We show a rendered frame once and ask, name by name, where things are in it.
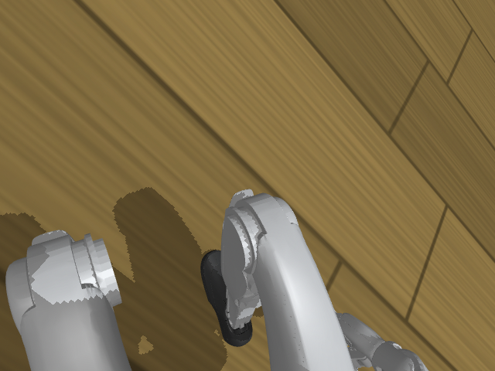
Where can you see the right robot arm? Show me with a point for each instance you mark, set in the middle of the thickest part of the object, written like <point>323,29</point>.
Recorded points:
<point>389,356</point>

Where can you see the right robot hand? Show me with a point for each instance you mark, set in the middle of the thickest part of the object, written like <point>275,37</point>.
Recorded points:
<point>361,339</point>

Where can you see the right robot foot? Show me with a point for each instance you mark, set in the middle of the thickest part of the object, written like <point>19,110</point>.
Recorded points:
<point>215,289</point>

